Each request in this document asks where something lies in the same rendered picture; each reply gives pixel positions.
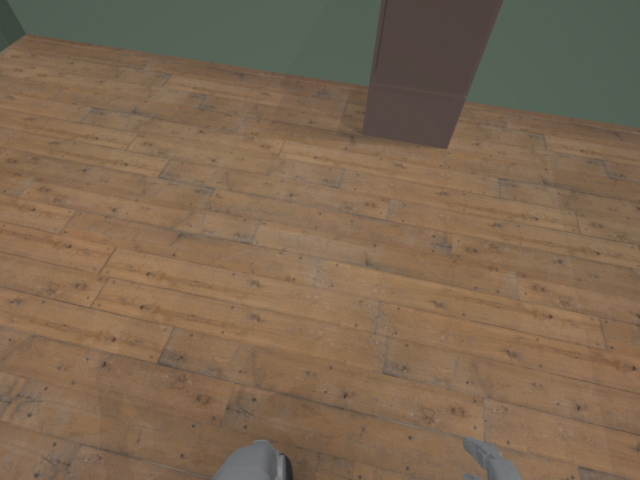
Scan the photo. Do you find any cupboard door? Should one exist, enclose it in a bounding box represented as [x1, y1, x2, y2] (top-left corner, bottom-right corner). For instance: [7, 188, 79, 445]
[375, 0, 498, 94]

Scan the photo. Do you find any robot left shin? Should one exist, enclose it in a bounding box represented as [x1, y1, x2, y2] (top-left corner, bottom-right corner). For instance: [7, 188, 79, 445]
[252, 440, 277, 451]

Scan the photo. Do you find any robot left thigh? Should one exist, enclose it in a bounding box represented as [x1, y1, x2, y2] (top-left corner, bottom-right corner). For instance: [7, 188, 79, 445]
[212, 444, 286, 480]

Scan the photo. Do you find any robot right hand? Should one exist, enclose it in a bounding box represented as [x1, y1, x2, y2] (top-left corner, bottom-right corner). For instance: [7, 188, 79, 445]
[462, 437, 522, 480]

